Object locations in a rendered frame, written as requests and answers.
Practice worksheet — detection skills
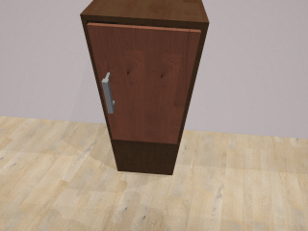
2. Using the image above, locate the handle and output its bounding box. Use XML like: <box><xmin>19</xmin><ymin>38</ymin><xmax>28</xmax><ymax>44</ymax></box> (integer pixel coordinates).
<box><xmin>101</xmin><ymin>72</ymin><xmax>115</xmax><ymax>114</ymax></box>

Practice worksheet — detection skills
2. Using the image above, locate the cupboard door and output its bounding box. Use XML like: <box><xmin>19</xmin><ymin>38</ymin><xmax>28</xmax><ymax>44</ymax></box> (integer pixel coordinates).
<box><xmin>87</xmin><ymin>22</ymin><xmax>201</xmax><ymax>144</ymax></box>

